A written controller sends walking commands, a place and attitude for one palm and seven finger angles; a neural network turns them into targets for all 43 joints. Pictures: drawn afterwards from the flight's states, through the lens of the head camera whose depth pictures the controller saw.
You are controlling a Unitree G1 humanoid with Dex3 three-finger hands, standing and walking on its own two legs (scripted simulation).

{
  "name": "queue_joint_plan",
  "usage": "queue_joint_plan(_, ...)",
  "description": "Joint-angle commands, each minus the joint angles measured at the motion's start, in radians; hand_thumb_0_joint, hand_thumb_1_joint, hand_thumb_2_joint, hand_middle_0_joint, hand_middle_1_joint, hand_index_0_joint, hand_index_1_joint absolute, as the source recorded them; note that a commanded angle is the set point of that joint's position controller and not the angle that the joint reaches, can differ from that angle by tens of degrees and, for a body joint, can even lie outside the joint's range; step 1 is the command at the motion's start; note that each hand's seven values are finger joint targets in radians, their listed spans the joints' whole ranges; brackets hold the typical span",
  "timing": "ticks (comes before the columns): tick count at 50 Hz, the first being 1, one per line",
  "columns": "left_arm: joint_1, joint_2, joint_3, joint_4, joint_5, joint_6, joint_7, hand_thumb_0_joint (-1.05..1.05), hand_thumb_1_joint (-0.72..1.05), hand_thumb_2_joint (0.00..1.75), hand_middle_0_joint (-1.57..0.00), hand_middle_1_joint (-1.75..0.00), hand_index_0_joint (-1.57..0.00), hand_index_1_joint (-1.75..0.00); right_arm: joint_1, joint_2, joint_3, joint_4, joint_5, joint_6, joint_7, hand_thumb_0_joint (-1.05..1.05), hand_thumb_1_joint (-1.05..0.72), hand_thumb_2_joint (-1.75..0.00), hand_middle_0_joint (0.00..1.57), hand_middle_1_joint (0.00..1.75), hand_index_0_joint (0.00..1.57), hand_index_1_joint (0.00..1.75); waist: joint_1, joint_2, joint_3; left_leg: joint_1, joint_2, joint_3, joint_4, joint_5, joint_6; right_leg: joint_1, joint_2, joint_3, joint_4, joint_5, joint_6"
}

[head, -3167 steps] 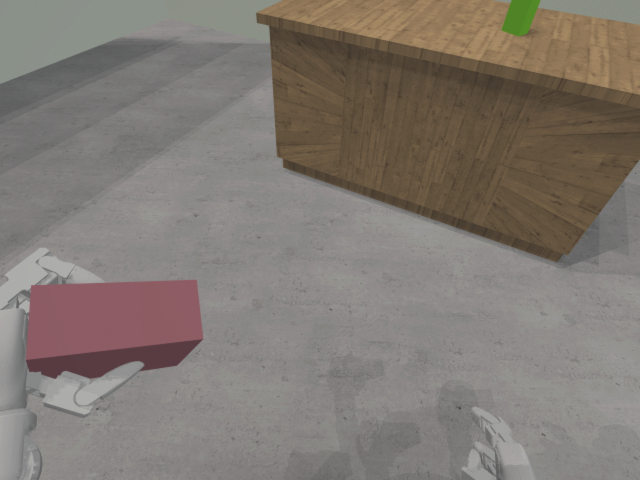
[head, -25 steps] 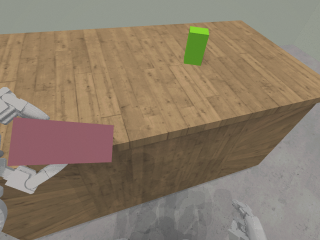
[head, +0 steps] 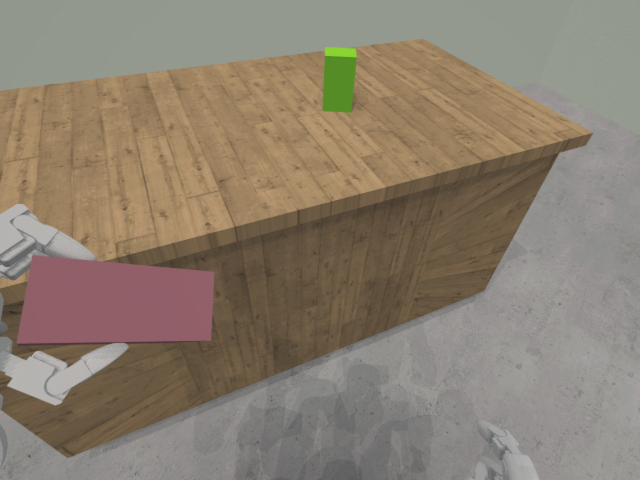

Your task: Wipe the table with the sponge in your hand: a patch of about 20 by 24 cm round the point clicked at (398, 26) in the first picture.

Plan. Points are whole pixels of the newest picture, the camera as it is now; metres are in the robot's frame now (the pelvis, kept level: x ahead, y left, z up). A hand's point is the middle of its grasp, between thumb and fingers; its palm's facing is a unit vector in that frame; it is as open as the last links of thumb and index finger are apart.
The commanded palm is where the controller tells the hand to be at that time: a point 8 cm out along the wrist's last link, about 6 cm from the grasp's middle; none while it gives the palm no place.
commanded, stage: stop stepping back and stand still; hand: left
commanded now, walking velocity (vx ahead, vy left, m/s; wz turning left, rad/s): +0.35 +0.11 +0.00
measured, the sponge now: (144, 309) +0.23 +0.17 +0.18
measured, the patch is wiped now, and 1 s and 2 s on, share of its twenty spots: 1.00 1.00 1.00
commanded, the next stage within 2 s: stand and wait in 1.28 s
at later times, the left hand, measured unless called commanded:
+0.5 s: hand out of the picture +0.09 +0.22 +0.22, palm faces +0.42 -0.84 -0.33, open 10.1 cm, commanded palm +0.04 +0.27 +0.24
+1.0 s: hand out of the picture +0.10 +0.21 +0.23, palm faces +0.47 -0.81 -0.35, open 10.1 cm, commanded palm +0.05 +0.25 +0.24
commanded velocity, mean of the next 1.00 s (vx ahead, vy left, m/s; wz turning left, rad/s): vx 0.14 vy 0.02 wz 0.00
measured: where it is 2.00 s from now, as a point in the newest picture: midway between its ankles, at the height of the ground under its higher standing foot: outside the picture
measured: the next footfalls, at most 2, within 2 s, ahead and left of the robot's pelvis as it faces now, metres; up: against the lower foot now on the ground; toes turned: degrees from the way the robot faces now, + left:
left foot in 0.08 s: -0.03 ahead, +0.11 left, +0.00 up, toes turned +3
right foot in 0.32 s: +0.03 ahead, -0.12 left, +0.00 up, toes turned +0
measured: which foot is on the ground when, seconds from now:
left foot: up 0.00-0.06, down 0.08-1.00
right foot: down 0.00-0.10, up 0.12-0.30, down 0.32-0.50, up 0.52-0.72, down 0.74-1.00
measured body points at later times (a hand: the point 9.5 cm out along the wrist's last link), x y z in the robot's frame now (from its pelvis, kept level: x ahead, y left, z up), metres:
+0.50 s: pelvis -0.11 -0.01 +0.00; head -0.14 -0.01 +0.45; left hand +0.06 +0.26 +0.24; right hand +0.05 -0.24 -0.09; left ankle -0.10 +0.10 -0.72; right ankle -0.01 -0.12 -0.71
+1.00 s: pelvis -0.11 -0.03 +0.01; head -0.12 -0.03 +0.46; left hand +0.07 +0.25 +0.25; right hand +0.07 -0.27 -0.07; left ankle -0.07 +0.11 -0.72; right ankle -0.09 -0.14 -0.72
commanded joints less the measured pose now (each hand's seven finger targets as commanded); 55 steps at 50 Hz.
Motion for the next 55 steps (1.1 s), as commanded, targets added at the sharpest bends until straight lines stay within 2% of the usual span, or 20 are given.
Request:
queue_joint_plan(1,-0.190,0.195,0.170,-0.152,-0.010,-0.033,0.039,0.00,0.10,1.30,-1.20,-1.60,-1.20,-1.60,-0.105,-0.122,-0.039,-0.140,-0.001,-0.073,-0.018,0.00,-0.90,-0.90,0.20,0.30,0.20,0.30,0.003,-0.101,-0.088,0.260,0.028,-0.030,-0.381,-0.094,0.065,-0.136,-0.247,0.230,-0.263,-0.265,-0.056)
queue_joint_plan(4,-0.174,0.187,0.176,-0.215,-0.016,-0.057,0.031,0.00,0.10,1.30,-1.20,-1.60,-1.20,-1.60,-0.051,-0.156,-0.055,-0.172,-0.001,-0.096,-0.023,0.00,-0.90,-0.90,0.20,0.30,0.20,0.30,0.019,0.235,-0.135,0.281,0.092,-0.021,-0.954,0.054,0.110,0.050,-0.036,0.048,0.171,-0.165,-0.003)
queue_joint_plan(5,-0.200,0.210,0.194,-0.262,-0.008,-0.067,0.036,0.00,0.10,1.30,-1.20,-1.60,-1.20,-1.60,-0.054,-0.154,-0.072,-0.192,-0.001,-0.107,-0.026,0.00,-0.90,-0.90,0.20,0.30,0.20,0.30,0.026,0.411,-0.168,0.354,0.218,-0.137,-0.938,0.199,0.164,-0.066,0.090,-0.096,0.468,-0.275,0.046)
queue_joint_plan(6,-0.306,0.215,0.160,-0.273,0.007,-0.077,0.044,0.00,0.10,1.30,-1.20,-1.60,-1.20,-1.60,-0.078,-0.124,-0.055,-0.170,-0.001,-0.118,-0.026,0.00,-0.90,-0.90,0.20,0.30,0.20,0.30,-0.022,0.519,-0.035,0.212,0.327,-0.374,-0.965,0.089,0.264,-0.210,0.021,0.026,0.667,-0.302,0.041)
queue_joint_plan(8,-0.346,0.189,0.143,-0.165,0.019,-0.092,0.029,0.00,0.10,1.30,-1.20,-1.60,-1.20,-1.60,-0.061,-0.104,-0.041,-0.082,0.013,-0.145,0.006,0.00,-0.90,-0.90,0.20,0.30,0.20,0.30,0.012,0.160,0.096,0.137,0.345,-0.386,-0.929,0.045,0.272,-0.310,-0.039,0.135,0.731,-0.234,0.020)
queue_joint_plan(14,-0.318,0.080,0.044,0.021,0.008,-0.043,0.004,0.00,0.10,1.30,-1.20,-1.60,-1.20,-1.60,-0.076,-0.161,-0.035,-0.129,0.008,-0.111,-0.018,0.00,-0.90,-0.90,0.20,0.30,0.20,0.30,0.033,0.141,0.038,0.035,0.111,-0.063,-0.577,-0.271,0.118,0.269,0.033,-0.116,-0.151,-0.106,0.027)
queue_joint_plan(16,-0.320,0.147,0.089,-0.020,0.006,-0.042,0.007,0.00,0.10,1.30,-1.20,-1.60,-1.20,-1.60,-0.117,-0.135,-0.045,-0.163,0.004,-0.097,-0.022,0.00,-0.90,-0.90,0.20,0.30,0.20,0.30,0.035,-0.236,0.001,-0.119,-0.030,0.023,-0.115,-0.204,0.070,0.260,-0.258,0.433,-0.401,-0.451,-0.123)
queue_joint_plan(17,-0.346,0.149,0.103,-0.025,-0.007,-0.050,0.004,0.00,0.10,1.30,-1.20,-1.60,-1.20,-1.60,-0.123,-0.110,-0.034,-0.136,-0.002,-0.095,-0.017,0.00,-0.90,-0.90,0.20,0.30,0.20,0.30,0.019,-0.251,-0.039,-0.076,-0.003,-0.027,-0.002,-0.085,0.057,0.180,-0.333,0.536,-0.465,-0.521,-0.160)
queue_joint_plan(18,-0.356,0.173,0.110,-0.090,-0.002,-0.057,0.005,0.00,0.10,1.30,-1.20,-1.60,-1.20,-1.60,-0.110,-0.112,-0.039,-0.104,0.003,-0.084,-0.007,0.00,-0.90,-0.90,0.20,0.30,0.20,0.30,0.015,-0.240,-0.064,-0.053,0.012,-0.063,0.045,-0.064,0.047,0.136,-0.324,0.569,-0.474,-0.601,-0.165)
queue_joint_plan(23,-0.201,0.149,0.114,-0.209,-0.007,-0.048,0.033,0.00,0.10,1.30,-1.20,-1.60,-1.20,-1.60,-0.148,-0.077,-0.003,-0.123,-0.015,-0.064,-0.031,0.00,-0.90,-0.90,0.20,0.30,0.20,0.30,-0.006,0.004,-0.040,0.383,0.047,0.020,-0.605,-0.078,0.083,-0.180,-0.191,0.147,-0.261,-0.581,-0.086)
queue_joint_plan(25,-0.256,0.168,0.142,-0.247,-0.001,-0.062,0.057,0.00,0.10,1.30,-1.20,-1.60,-1.20,-1.60,-0.142,-0.140,-0.016,-0.145,-0.022,-0.087,-0.038,0.00,-0.90,-0.90,0.20,0.30,0.20,0.30,0.006,0.440,-0.013,0.269,0.283,-0.399,-1.003,-0.472,0.193,-0.167,0.071,-0.096,0.338,-0.388,0.015)
queue_joint_plan(28,-0.344,0.160,0.119,-0.103,0.022,-0.054,0.049,0.00,0.10,1.30,-1.20,-1.60,-1.20,-1.60,-0.092,-0.104,-0.028,-0.123,0.007,-0.119,-0.004,0.00,-0.90,-0.90,0.20,0.30,0.20,0.30,0.012,0.213,0.040,0.150,0.316,-0.401,-1.004,-0.373,0.236,-0.230,-0.019,0.027,0.618,-0.252,0.024)
queue_joint_plan(34,-0.171,0.074,0.048,-0.038,0.000,-0.019,0.037,0.00,0.10,1.30,-1.20,-1.60,-1.20,-1.60,-0.136,-0.124,-0.013,-0.171,-0.007,-0.088,-0.016,0.00,-0.90,-0.90,0.20,0.30,0.20,0.30,0.046,0.233,-0.001,0.061,0.170,-0.123,-0.811,-0.283,0.098,0.313,0.044,-0.128,-0.182,-0.199,0.000)
queue_joint_plan(35,-0.147,0.080,0.049,-0.062,0.008,-0.019,0.033,0.00,0.10,1.30,-1.20,-1.60,-1.20,-1.60,-0.131,-0.125,-0.022,-0.183,-0.013,-0.082,-0.014,0.00,-0.90,-0.90,0.20,0.30,0.20,0.30,0.054,0.093,-0.014,-0.015,0.105,-0.038,-0.606,-0.202,0.079,0.404,-0.001,-0.049,-0.259,-0.150,-0.034)
queue_joint_plan(37,-0.235,0.167,0.100,-0.171,0.003,-0.043,0.031,0.00,0.10,1.30,-1.20,-1.60,-1.20,-1.60,-0.137,-0.103,-0.025,-0.190,-0.010,-0.074,-0.008,0.00,-0.90,-0.90,0.20,0.30,0.20,0.30,0.043,-0.210,-0.042,-0.157,0.005,0.001,-0.129,-0.043,0.032,0.404,-0.339,0.484,-0.454,-0.053,-0.178)
queue_joint_plan(43,-0.189,0.117,0.093,-0.181,-0.006,-0.056,0.058,0.00,0.10,1.30,-1.20,-1.60,-1.20,-1.60,-0.148,-0.101,-0.026,-0.146,-0.018,-0.068,-0.035,0.00,-0.90,-0.90,0.20,0.30,0.20,0.30,0.005,0.075,-0.028,0.335,0.055,-0.035,-0.688,0.112,0.049,0.098,-0.175,0.126,-0.219,-0.159,-0.081)
queue_joint_plan(45,-0.211,0.117,0.102,-0.189,-0.006,-0.066,0.074,0.00,0.10,1.30,-1.20,-1.60,-1.20,-1.60,-0.167,-0.141,-0.037,-0.164,-0.014,-0.071,-0.041,0.00,-0.90,-0.90,0.20,0.30,0.20,0.30,0.036,0.252,-0.018,0.308,0.196,-0.263,-0.840,0.036,0.104,0.096,-0.021,0.008,-0.080,-0.142,-0.001)
queue_joint_plan(49,-0.194,0.112,0.107,-0.086,0.004,-0.049,0.063,0.00,0.10,1.30,-1.20,-1.60,-1.20,-1.60,-0.157,-0.115,-0.028,-0.161,-0.002,-0.080,-0.032,0.00,-0.90,-0.90,0.20,0.30,0.20,0.30,0.036,0.137,0.016,0.175,0.123,-0.154,-0.781,0.024,0.069,0.215,-0.017,0.022,-0.193,-0.082,0.011)
queue_joint_plan(52,-0.175,0.114,0.096,-0.090,-0.003,-0.054,0.049,0.00,0.10,1.30,-1.20,-1.60,-1.20,-1.60,-0.148,-0.114,-0.037,-0.155,-0.005,-0.078,-0.014,0.00,-0.90,-0.90,0.20,0.30,0.20,0.30,0.021,-0.056,-0.039,0.210,0.054,-0.059,-0.583,0.205,0.033,0.250,-0.147,0.168,-0.302,0.033,-0.043)
queue_joint_plan(55,-0.132,0.118,0.101,-0.134,-0.005,-0.061,0.046,0.00,0.10,1.30,-1.20,-1.60,-1.20,-1.60,-0.151,-0.111,-0.035,-0.161,-0.007,-0.074,-0.007,0.00,-0.90,-0.90,0.20,0.30,0.20,0.30,0.022,0.037,-0.081,0.266,0.066,-0.060,-0.652,0.341,0.028,0.298,-0.142,0.118,-0.242,0.211,-0.038)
